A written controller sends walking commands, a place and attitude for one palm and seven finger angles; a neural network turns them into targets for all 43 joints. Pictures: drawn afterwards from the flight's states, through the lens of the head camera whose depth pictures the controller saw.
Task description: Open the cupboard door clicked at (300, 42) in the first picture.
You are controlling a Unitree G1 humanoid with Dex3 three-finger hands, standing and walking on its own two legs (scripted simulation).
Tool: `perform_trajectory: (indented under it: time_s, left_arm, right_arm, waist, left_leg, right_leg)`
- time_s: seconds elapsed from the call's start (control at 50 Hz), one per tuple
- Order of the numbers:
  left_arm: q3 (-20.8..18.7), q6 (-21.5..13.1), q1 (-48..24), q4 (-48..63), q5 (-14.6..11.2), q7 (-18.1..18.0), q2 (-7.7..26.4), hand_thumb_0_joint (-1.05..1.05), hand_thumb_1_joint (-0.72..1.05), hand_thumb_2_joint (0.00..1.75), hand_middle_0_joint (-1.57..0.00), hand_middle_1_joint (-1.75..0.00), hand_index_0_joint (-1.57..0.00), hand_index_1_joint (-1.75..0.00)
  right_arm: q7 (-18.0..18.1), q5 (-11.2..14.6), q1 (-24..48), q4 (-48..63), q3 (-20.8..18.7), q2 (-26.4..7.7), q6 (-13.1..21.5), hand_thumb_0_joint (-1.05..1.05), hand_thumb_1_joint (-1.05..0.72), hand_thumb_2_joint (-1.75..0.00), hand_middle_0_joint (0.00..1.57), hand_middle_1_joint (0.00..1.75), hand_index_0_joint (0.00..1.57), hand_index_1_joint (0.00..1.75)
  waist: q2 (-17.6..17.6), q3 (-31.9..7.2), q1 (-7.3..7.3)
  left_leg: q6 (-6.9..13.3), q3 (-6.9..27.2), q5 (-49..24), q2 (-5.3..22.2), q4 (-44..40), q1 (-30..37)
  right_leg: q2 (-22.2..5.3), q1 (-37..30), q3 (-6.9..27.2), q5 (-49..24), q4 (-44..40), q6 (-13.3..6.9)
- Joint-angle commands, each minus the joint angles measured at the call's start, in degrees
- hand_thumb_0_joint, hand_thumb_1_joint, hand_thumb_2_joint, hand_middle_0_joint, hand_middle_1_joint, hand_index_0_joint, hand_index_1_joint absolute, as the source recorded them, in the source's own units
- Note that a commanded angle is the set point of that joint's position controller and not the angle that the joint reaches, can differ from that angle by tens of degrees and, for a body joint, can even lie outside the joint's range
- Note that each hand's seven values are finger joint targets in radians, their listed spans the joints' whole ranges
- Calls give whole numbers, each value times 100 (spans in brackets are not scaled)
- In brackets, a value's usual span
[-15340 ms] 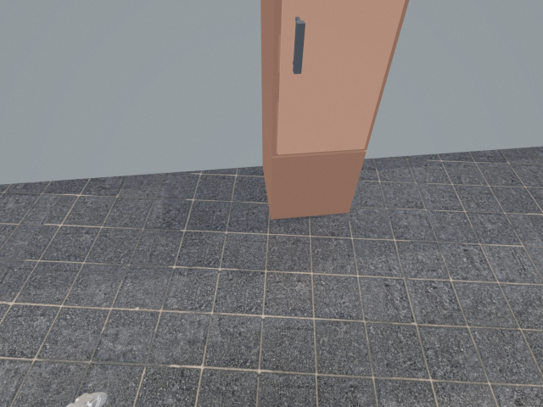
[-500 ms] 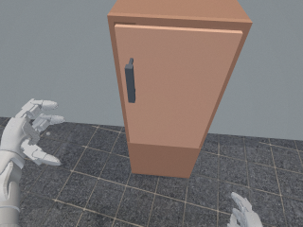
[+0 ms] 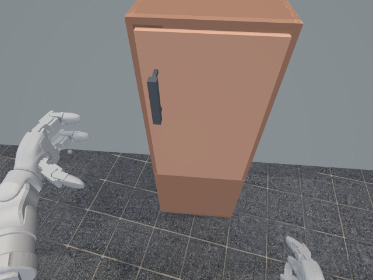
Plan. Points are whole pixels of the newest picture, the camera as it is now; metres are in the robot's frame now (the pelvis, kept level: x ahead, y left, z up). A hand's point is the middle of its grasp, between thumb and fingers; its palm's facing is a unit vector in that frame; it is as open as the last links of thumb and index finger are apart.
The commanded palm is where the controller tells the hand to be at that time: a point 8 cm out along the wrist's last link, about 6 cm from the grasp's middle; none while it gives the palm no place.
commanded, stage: move the hooked fingers beside the handle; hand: left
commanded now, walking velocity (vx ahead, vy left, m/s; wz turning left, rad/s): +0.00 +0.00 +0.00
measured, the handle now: (156, 97) +0.55 +0.12 +0.10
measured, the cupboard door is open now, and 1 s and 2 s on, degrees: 0 0 0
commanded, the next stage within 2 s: none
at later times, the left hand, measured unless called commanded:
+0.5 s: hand (102, 126) +0.41 +0.22 +0.11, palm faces -0.03 -1.00 -0.01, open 14.0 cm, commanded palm +0.38 +0.28 +0.11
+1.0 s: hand (115, 110) +0.47 +0.21 +0.11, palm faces -0.03 -1.00 +0.02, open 14.0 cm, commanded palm +0.45 +0.26 +0.10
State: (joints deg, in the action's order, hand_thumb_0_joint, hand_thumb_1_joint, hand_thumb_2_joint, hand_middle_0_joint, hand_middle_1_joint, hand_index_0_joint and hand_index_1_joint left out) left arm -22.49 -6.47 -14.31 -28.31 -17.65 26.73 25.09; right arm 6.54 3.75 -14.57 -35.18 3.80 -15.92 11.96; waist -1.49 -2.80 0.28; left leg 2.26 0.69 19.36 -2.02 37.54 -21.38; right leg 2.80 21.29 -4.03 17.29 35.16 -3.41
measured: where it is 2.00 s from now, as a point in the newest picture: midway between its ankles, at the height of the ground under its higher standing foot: outside the picture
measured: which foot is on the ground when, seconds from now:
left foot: down 0.00-1.00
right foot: down 0.00-1.00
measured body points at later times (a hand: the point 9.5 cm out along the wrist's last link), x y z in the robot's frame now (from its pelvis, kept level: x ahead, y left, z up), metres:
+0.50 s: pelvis +0.01 +0.01 +0.00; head +0.05 +0.00 +0.45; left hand +0.41 +0.28 +0.11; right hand +0.10 -0.25 -0.11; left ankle +0.00 +0.09 -0.72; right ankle +0.01 -0.08 -0.72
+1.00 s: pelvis +0.01 +0.02 -0.01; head +0.07 +0.02 +0.44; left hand +0.46 +0.26 +0.11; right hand +0.06 -0.25 -0.12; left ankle +0.00 +0.09 -0.72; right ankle +0.01 -0.08 -0.72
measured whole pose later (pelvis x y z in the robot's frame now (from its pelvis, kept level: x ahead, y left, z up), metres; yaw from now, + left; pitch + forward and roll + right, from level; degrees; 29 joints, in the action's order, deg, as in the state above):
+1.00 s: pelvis +0.01 +0.02 -0.01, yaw -2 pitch +11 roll -1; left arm -19.9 -15.5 -42.5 -58.0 -10.6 18.2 25.6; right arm 2.7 2.3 -21.1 -37.3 2.4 -15.9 2.9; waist -0.8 -4.4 -4.9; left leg 3.5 -1.2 21.3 -2.0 41.1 -30.7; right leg 2.8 31.0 -2.3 18.4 38.5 -2.2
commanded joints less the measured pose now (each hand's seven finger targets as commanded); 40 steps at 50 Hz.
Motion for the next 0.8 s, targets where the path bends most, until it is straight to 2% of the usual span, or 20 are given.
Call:
perform_trajectory:
  time_s: [0.0, 0.06, 0.14, 0.2, 0.24, 0.32, 0.34, 0.36, 0.38, 0.42, 0.5, 0.54, 0.58, 0.6, 0.62, 0.64, 0.66, 0.7, 0.74, 0.78]
  left_arm:
    - [-377, -387, -2034, 961, -72, -118, 1513, 0, -50, 30, -30, -120, -30, -120]
    - [-415, -395, -2159, 739, -48, -182, 1583, 0, -50, 30, -30, -120, -30, -120]
    - [-333, -456, -2727, 441, 78, -272, 1668, 0, -50, 30, -30, -120, -30, -120]
    - [-287, -600, -3008, 401, 124, -317, 1621, 0, -50, 30, -30, -120, -30, -120]
    - [-185, -649, -3134, 356, 125, -331, 1534, 0, -50, 30, -30, -120, -30, -120]
    - [-30, -643, -3218, -42, 185, -409, 1333, 0, -50, 30, -30, -120, -30, -120]
    - [-136, -627, -3249, -132, 193, -438, 1454, 0, -50, 30, -30, -120, -30, -120]
    - [-57, -627, -3471, -156, 220, -459, 1432, 0, -50, 30, -30, -120, -30, -120]
    - [-225, -631, -3449, -319, 253, -514, 1574, 0, -50, 30, -30, -120, -30, -120]
    - [-94, -700, -3658, -271, 318, -590, 1451, 0, -50, 30, -30, -120, -30, -120]
    - [-234, -871, -3679, -233, 349, -699, 1539, 0, -50, 30, -30, -120, -30, -120]
    - [-230, -863, -3707, -541, 358, -696, 1550, 0, -50, 30, -30, -120, -30, -120]
    - [-222, -855, -3804, -744, 397, -694, 1558, 0, -50, 30, -30, -120, -30, -120]
    - [-30, -862, -3990, -748, 432, -691, 1394, 0, -50, 30, -30, -120, -30, -120]
    - [72, -891, -4239, -720, 443, -705, 1307, 0, -50, 30, -30, -120, -30, -120]
    - [-32, -909, -4271, -779, 463, -726, 1439, 0, -50, 30, -30, -120, -30, -120]
    - [143, -959, -4553, -643, 459, -732, 1286, 0, -50, 30, -30, -120, -30, -120]
    - [-96, -1009, -4404, -874, 451, -788, 1461, 0, -50, 30, -30, -120, -30, -120]
    - [-114, -1044, -4653, -1157, 480, -817, 1538, 0, -50, 30, -30, -120, -30, -120]
    - [80, -1067, -4835, -1330, 557, -798, 1378, 0, -50, 30, -30, -120, -30, -120]
  right_arm:
    - [32, 11, 234, 812, -314, -754, 233, 0, -90, -90, 20, 30, 20, 30]
    - [-2, 5, 176, 821, -317, -779, 182, 0, -90, -90, 20, 30, 20, 30]
    - [-21, 1, 42, 769, -309, -812, 71, 0, -90, -90, 20, 30, 20, 30]
    - [-33, -1, -85, 727, -346, -802, 32, 0, -90, -90, 20, 30, 20, 30]
    - [-48, -18, -171, 711, -353, -819, -5, 0, -90, -90, 20, 30, 20, 30]
    - [-74, -7, -292, 640, -382, -837, -89, 0, -90, -90, 20, 30, 20, 30]
    - [-91, -21, -313, 653, -381, -857, -118, 0, -90, -90, 20, 30, 20, 30]
    - [-97, -15, -354, 617, -382, -862, -150, 0, -90, -90, 20, 30, 20, 30]
    - [-97, -22, -411, 590, -407, -867, -186, 0, -90, -90, 20, 30, 20, 30]
    - [-124, -32, -460, 599, -409, -851, -233, 0, -90, -90, 20, 30, 20, 30]
    - [-184, -71, -593, 581, -440, -841, -314, 0, -90, -90, 20, 30, 20, 30]
    - [-195, -73, -647, 546, -433, -865, -379, 0, -90, -90, 20, 30, 20, 30]
    - [-209, -57, -672, 531, -442, -869, -437, 0, -90, -90, 20, 30, 20, 30]
    - [-215, -51, -659, 539, -429, -855, -457, 0, -90, -90, 20, 30, 20, 30]
    - [-221, -56, -701, 512, -443, -852, -471, 0, -90, -90, 20, 30, 20, 30]
    - [-223, -58, -735, 514, -458, -876, -495, 0, -90, -90, 20, 30, 20, 30]
    - [-233, -63, -750, 499, -459, -858, -500, 0, -90, -90, 20, 30, 20, 30]
    - [-238, -92, -831, 450, -476, -883, -532, 0, -90, -90, 20, 30, 20, 30]
    - [-242, -100, -875, 388, -453, -903, -590, 0, -90, -90, 20, 30, 20, 30]
    - [-261, -91, -883, 393, -447, -882, -618, 0, -90, -90, 20, 30, 20, 30]
  waist:
    - [-169, -1209, -78]
    - [-132, -1218, -56]
    - [-124, -1204, -155]
    - [-357, -1560, -181]
    - [-180, -1709, -214]
    - [-145, -1548, -258]
    - [-115, -1496, -215]
    - [-63, -1538, -285]
    - [-29, -1576, -246]
    - [-266, -1705, -267]
    - [-217, -2094, -214]
    - [-14, -1863, -259]
    - [-56, -1745, -275]
    - [-270, -1684, -342]
    - [-283, -1758, -401]
    - [-193, -1826, -362]
    - [-314, -1998, -447]
    - [-193, -2096, -374]
    - [91, -1914, -436]
    - [-310, -1902, -478]
  left_leg:
    - [-14, 182, -1126, 104, -505, 300]
    - [-7, 173, -1045, 98, -496, 167]
    - [3, 157, -961, 115, -455, 67]
    - [-2, 158, -1109, 110, -418, 226]
    - [7, 171, -1405, 125, -354, 325]
    - [-11, 194, -1325, 135, -399, 256]
    - [-7, 196, -1362, 133, -369, 200]
    - [-1, 190, -1360, 134, -381, 164]
    - [-1, 170, -1379, 138, -357, 130]
    - [-28, 178, -1463, 136, -356, 226]
    - [-39, 169, -1969, 157, -271, 402]
    - [-20, 145, -1965, 174, -252, 233]
    - [-25, 131, -1824, 173, -284, 110]
    - [-22, 118, -1783, 163, -276, 179]
    - [-26, 144, -1807, 175, -257, 292]
    - [-34, 172, -1902, 186, -211, 301]
    - [-43, 184, -1961, 188, -208, 457]
    - [-60, 199, -2036, 195, -174, 440]
    - [-24, 179, -1868, 190, -167, 175]
    - [-37, 158, -1834, 176, -147, 215]
  right_leg:
    - [-245, -488, 423, -1148, -438, 162]
    - [-252, -510, 477, -1103, -421, 161]
    - [-246, -425, 505, -1016, -390, 163]
    - [-232, -454, 497, -1168, -327, 155]
    - [-208, -496, 472, -1508, -241, 156]
    - [-193, -271, 411, -1399, -246, 157]
    - [-185, -268, 415, -1419, -219, 141]
    - [-198, -283, 423, -1455, -218, 158]
    - [-202, -310, 436, -1486, -210, 161]
    - [-200, -256, 414, -1493, -172, 148]
    - [-177, -464, 434, -1942, -76, 146]
    - [-166, -412, 424, -1998, -63, 153]
    - [-170, -327, 427, -1910, -69, 159]
    - [-170, -182, 428, -1838, -90, 152]
    - [-160, -92, 406, -1799, -91, 151]
    - [-143, -108, 400, -1806, -46, 134]
    - [-142, -63, 403, -1832, -51, 150]
    - [-135, -119, 405, -1878, -34, 146]
    - [-132, -143, 400, -1864, -12, 154]
    - [-144, 34, 414, -1785, 3, 146]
